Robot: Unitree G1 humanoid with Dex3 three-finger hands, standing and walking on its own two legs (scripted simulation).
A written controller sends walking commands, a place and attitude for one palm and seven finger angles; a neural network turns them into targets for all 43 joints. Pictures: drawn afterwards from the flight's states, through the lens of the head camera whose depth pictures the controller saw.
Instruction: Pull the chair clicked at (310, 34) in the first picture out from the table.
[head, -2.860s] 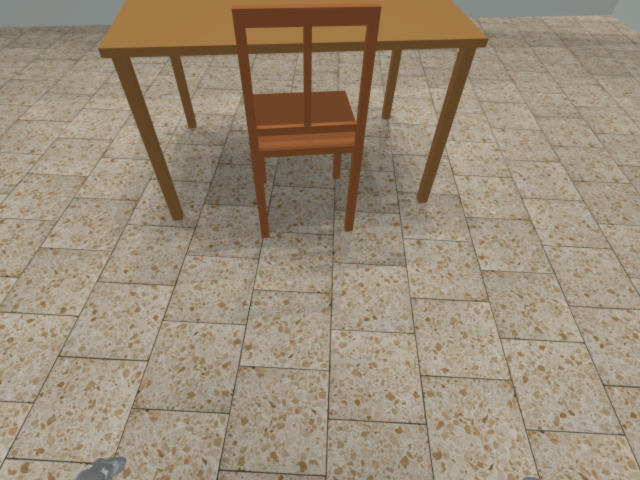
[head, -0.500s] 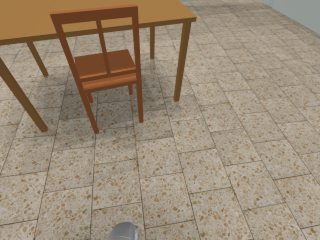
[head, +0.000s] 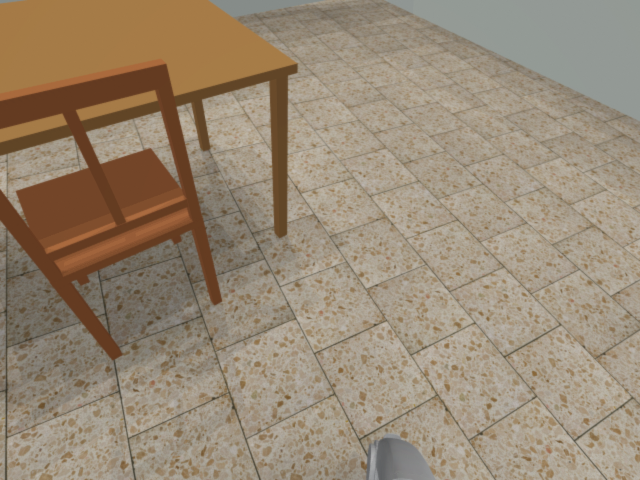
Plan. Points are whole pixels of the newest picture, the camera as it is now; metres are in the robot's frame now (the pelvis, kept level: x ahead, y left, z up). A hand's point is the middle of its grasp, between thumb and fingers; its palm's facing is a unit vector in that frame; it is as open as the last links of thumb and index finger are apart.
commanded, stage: walk to a spot facing it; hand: left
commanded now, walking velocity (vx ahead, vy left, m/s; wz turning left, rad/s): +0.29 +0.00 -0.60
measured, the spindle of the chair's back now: (97, 173) +0.69 +0.51 -0.09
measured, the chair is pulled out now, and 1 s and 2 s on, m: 0.00 0.00 0.00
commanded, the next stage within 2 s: turn to face it in 0.32 s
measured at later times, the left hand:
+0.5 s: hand (253, 370) +0.32 +0.12 -0.18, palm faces -0.26 -0.94 -0.22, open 7.3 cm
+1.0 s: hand (217, 351) +0.35 +0.19 -0.18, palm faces -0.02 -0.98 -0.21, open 7.4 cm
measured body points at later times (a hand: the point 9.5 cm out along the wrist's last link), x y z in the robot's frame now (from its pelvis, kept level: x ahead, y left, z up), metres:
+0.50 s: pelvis +0.19 -0.04 -0.01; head +0.22 -0.05 +0.44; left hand +0.33 +0.17 -0.16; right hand +0.20 -0.29 -0.15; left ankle +0.25 +0.11 -0.66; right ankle +0.20 -0.12 -0.74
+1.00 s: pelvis +0.28 -0.01 +0.00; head +0.31 +0.01 +0.45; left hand +0.35 +0.24 -0.16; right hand +0.31 -0.26 -0.14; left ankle +0.34 +0.06 -0.74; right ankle +0.24 -0.17 -0.68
